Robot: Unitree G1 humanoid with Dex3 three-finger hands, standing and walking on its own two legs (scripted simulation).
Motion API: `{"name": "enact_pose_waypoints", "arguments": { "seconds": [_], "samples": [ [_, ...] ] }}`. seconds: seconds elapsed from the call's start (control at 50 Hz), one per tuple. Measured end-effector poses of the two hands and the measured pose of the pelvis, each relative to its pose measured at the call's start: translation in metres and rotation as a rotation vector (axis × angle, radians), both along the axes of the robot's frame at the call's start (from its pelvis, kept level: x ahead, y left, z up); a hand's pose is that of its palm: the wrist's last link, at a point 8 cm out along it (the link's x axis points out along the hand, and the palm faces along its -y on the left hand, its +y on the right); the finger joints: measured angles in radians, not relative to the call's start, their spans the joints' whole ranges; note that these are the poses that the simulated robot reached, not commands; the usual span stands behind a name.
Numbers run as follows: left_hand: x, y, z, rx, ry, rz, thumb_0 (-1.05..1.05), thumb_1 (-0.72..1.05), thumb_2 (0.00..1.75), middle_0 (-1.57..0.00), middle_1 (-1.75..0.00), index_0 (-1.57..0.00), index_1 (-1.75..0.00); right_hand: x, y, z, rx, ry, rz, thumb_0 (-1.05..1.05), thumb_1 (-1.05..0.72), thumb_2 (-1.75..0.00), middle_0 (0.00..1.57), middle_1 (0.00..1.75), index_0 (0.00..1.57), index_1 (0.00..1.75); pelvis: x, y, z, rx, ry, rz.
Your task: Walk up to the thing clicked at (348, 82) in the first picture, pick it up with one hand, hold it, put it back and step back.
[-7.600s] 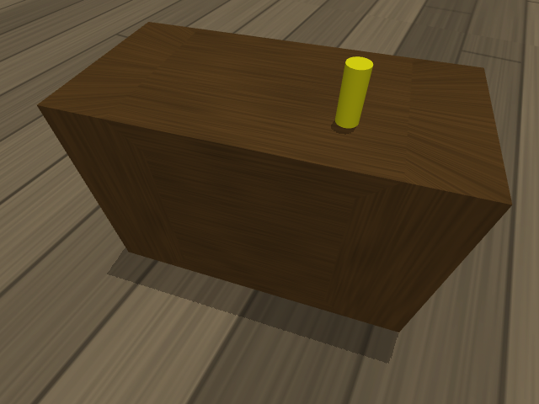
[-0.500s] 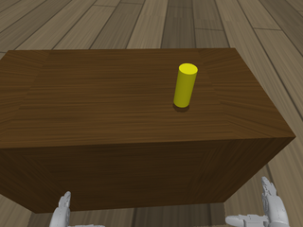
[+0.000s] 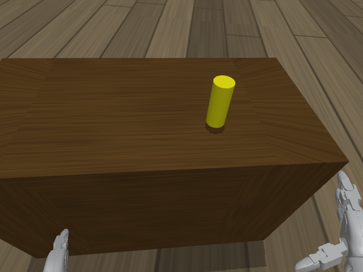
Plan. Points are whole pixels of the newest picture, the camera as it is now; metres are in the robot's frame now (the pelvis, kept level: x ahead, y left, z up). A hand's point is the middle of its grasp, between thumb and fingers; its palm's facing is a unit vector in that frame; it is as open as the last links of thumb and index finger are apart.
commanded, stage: rise first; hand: right
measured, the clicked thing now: (219, 103) +0.56 -0.12 +0.05
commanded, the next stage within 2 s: go down in 0.72 s
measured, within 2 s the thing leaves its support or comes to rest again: neither
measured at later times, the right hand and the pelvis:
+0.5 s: hand (333, 222) +0.18 -0.25 +0.11, palm faces +0.32 +0.86 -0.40, open 17.5 cm; pelvis -0.01 +0.00 +0.00, yaw -1 degrees
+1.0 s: hand (340, 213) +0.18 -0.25 +0.13, palm faces +0.34 +0.86 -0.37, open 17.6 cm; pelvis -0.01 +0.00 +0.00, yaw -1 degrees
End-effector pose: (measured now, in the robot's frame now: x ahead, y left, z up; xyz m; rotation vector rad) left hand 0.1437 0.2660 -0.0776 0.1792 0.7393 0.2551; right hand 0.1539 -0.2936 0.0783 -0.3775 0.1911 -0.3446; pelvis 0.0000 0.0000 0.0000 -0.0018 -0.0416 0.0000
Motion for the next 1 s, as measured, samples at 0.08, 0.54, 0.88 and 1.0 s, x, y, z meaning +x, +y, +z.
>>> {"name": "enact_pose_waypoints", "arguments": {
  "seconds": [0.08, 0.54, 0.88, 1.0],
  "samples": [
    [0.003, -0.004, 0.002, -0.008, -0.025, -0.018, -0.01, -0.56, 0.07, -0.06, -0.06, -0.04, -0.08, -0.004, 0.001, 0.012, -0.020, -0.046, 0.011, -0.01, 0.57, -0.03, 0.06, 0.05, 0.06, 0.06, -0.002, 0.000, 0.000, -0.001, -0.004, -0.003],
    [-0.009, -0.015, -0.002, -0.042, -0.036, -0.038, -0.01, -0.57, 0.09, -0.06, -0.07, -0.05, -0.08, -0.014, 0.005, 0.050, -0.088, -0.217, 0.069, -0.01, 0.56, -0.04, 0.06, 0.05, 0.06, 0.06, -0.015, -0.001, 0.000, -0.003, -0.023, -0.009],
    [-0.008, -0.019, -0.006, -0.051, -0.026, -0.036, -0.01, -0.56, 0.09, -0.06, -0.07, -0.05, -0.08, -0.015, 0.007, 0.068, -0.122, -0.285, 0.095, -0.01, 0.56, -0.05, 0.06, 0.06, 0.06, 0.06, -0.013, -0.003, 0.000, 0.000, -0.020, -0.009],
    [-0.002, -0.012, -0.005, -0.037, -0.033, -0.010, -0.01, -0.55, 0.07, -0.07, -0.07, -0.06, -0.08, -0.010, 0.005, 0.070, -0.108, -0.351, 0.097, -0.01, 0.57, -0.03, 0.06, 0.05, 0.06, 0.06, -0.011, -0.003, -0.001, -0.002, -0.015, -0.010]
  ]
}}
